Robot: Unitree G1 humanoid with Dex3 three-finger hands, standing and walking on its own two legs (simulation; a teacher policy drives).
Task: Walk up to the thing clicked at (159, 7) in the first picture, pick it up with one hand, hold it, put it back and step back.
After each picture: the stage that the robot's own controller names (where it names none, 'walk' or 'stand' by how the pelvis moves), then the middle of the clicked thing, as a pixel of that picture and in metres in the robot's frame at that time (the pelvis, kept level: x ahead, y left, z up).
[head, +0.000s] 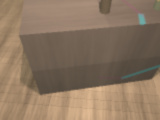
stand; out of the picture +1.07 -0.56 +0.04
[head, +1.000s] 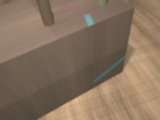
walk; out of the picture +1.07 -0.06 +0.08
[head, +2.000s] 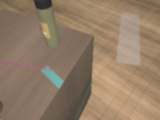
walk; (48, 23) +0.64 +0.19 +0.05
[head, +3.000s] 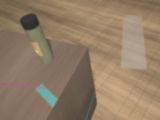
walk; (39, 41) +0.58 +0.24 +0.04
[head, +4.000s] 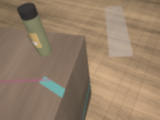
stand; (37, 32) +0.58 +0.26 +0.05
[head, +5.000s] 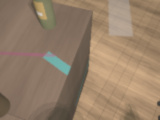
stand; (42, 1) +0.62 +0.25 +0.05
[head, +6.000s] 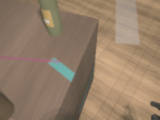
stand; (50, 10) +0.61 +0.23 +0.05
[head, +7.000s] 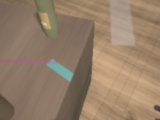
stand; (47, 12) +0.61 +0.24 +0.05
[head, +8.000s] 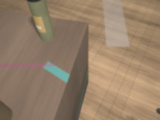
stand; (41, 16) +0.61 +0.26 +0.05
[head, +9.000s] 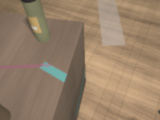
stand; (36, 16) +0.61 +0.28 +0.05
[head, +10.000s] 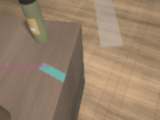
stand; (34, 18) +0.61 +0.29 +0.05
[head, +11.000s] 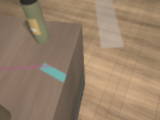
stand; (35, 19) +0.61 +0.29 +0.05
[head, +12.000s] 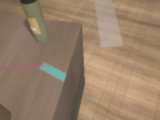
stand; (35, 18) +0.61 +0.29 +0.05
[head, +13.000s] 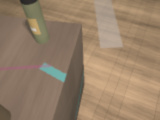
stand; (35, 18) +0.61 +0.28 +0.05
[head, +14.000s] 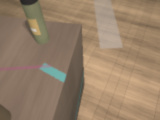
stand; (35, 19) +0.61 +0.28 +0.05
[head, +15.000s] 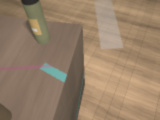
stand; (36, 19) +0.61 +0.28 +0.05
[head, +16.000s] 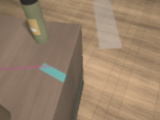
stand; (35, 19) +0.61 +0.29 +0.05
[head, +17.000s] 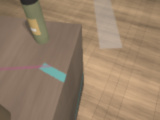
stand; (35, 19) +0.61 +0.28 +0.05
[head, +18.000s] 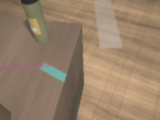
stand; (36, 18) +0.61 +0.28 +0.05
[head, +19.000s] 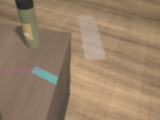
stand; (29, 24) +0.63 +0.29 +0.06
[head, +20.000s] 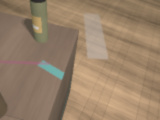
stand; (39, 17) +0.66 +0.23 +0.06
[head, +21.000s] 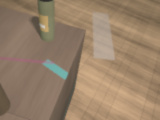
stand; (46, 16) +0.66 +0.21 +0.05
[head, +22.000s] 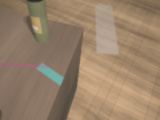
rise first; (39, 17) +0.62 +0.23 +0.05
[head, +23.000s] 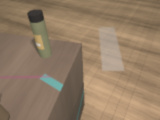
rise first; (41, 35) +0.65 +0.26 +0.05
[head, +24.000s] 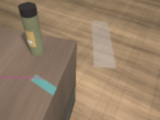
go down; (33, 31) +0.61 +0.26 +0.06
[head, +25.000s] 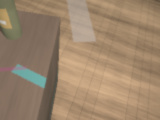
go down; (5, 8) +0.59 +0.26 +0.08
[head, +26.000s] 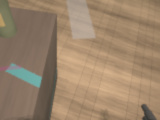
close in; out of the picture +0.59 +0.26 +0.09
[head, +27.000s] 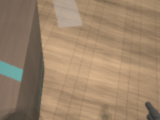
close; out of the picture +0.59 +0.29 +0.12
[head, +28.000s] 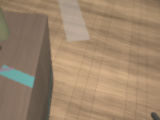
lift; out of the picture +0.59 +0.28 +0.11
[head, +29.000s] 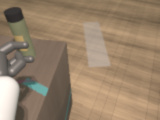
lift; (21, 36) +0.61 +0.29 +0.07
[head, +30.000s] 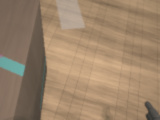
close; out of the picture +0.62 +0.28 +0.11
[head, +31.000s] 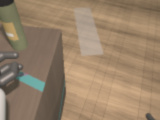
lift; (11, 22) +0.60 +0.28 +0.09
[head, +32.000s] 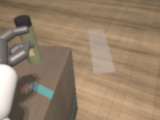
hold; (29, 42) +0.62 +0.28 +0.06
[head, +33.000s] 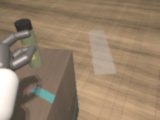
hold; (30, 45) +0.60 +0.28 +0.05
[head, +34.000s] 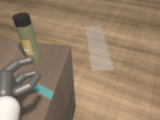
hold; (28, 40) +0.61 +0.27 +0.05
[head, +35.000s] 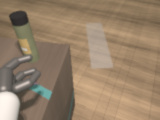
hold; (26, 39) +0.60 +0.28 +0.05
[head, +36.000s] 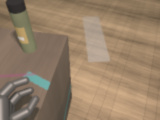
hold; (23, 28) +0.62 +0.28 +0.08
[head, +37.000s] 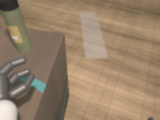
hold; (16, 26) +0.60 +0.29 +0.08
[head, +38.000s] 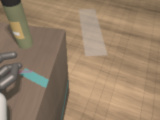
close; (18, 22) +0.62 +0.27 +0.09
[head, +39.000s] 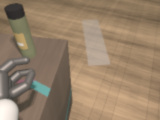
hold; (22, 33) +0.60 +0.28 +0.08
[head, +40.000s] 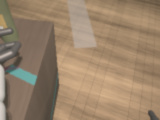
hold; (1, 15) +0.62 +0.29 +0.08
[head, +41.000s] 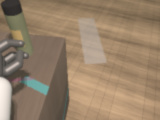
hold; (19, 30) +0.60 +0.28 +0.09
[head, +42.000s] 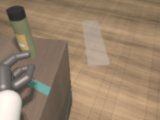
hold; (23, 35) +0.61 +0.28 +0.06
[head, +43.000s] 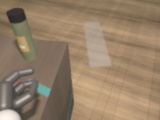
hold; (24, 36) +0.61 +0.28 +0.06
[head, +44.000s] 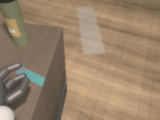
close; (14, 19) +0.62 +0.28 +0.09
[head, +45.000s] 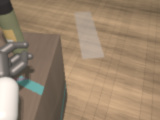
hold; (11, 29) +0.59 +0.29 +0.08
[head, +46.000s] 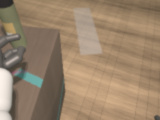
stand; (11, 23) +0.63 +0.29 +0.07
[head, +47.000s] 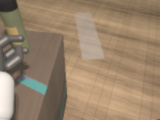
hold; (15, 27) +0.59 +0.28 +0.09
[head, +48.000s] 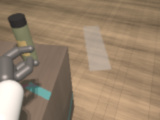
close; (24, 41) +0.60 +0.29 +0.06
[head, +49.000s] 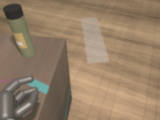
crouch; (21, 33) +0.61 +0.29 +0.06
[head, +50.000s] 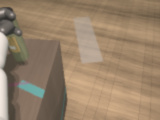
crouch; (14, 37) +0.60 +0.29 +0.05
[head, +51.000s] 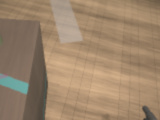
lower; out of the picture +0.58 +0.29 +0.07
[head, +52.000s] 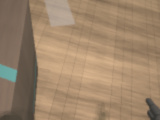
lower; out of the picture +0.60 +0.30 +0.12
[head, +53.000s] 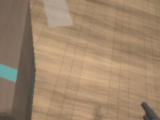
lower; out of the picture +0.60 +0.29 +0.12
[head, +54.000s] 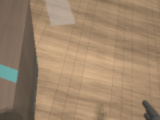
lower; out of the picture +0.60 +0.29 +0.12
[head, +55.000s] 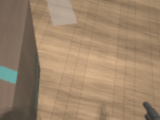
loosen; out of the picture +0.59 +0.30 +0.12
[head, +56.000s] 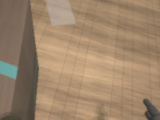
withdraw; out of the picture +0.62 +0.30 +0.13
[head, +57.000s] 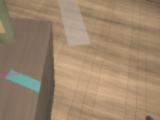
sink last; out of the picture +0.59 +0.28 +0.09
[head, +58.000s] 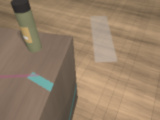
stand; (28, 27) +0.62 +0.30 +0.08
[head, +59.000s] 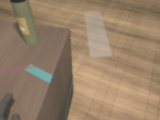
stand; (25, 18) +0.65 +0.28 +0.10
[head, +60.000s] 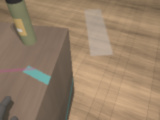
stand; (22, 19) +0.64 +0.29 +0.10
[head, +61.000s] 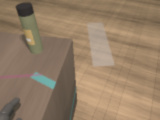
stand; (31, 30) +0.65 +0.28 +0.08
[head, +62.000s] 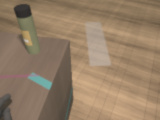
stand; (28, 31) +0.66 +0.28 +0.05
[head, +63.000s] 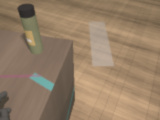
stand; (32, 31) +0.65 +0.27 +0.04
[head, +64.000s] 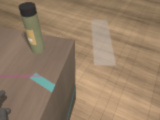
stand; (33, 30) +0.64 +0.27 +0.04
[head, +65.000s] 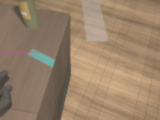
walk; (26, 2) +0.71 +0.24 +0.06
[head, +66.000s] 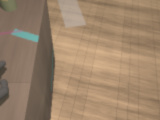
stand; out of the picture +0.81 +0.30 +0.07
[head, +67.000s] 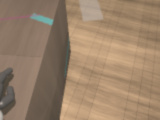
walk; out of the picture +0.93 +0.28 +0.07
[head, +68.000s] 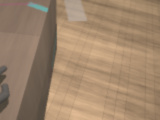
walk; out of the picture +1.09 +0.28 +0.05
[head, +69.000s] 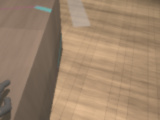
stand; out of the picture +1.22 +0.31 +0.06
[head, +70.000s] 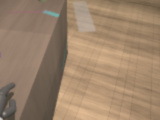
stand; out of the picture +1.23 +0.26 +0.04
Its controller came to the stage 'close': yes
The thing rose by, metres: 0.00
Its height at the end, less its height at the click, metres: +0.00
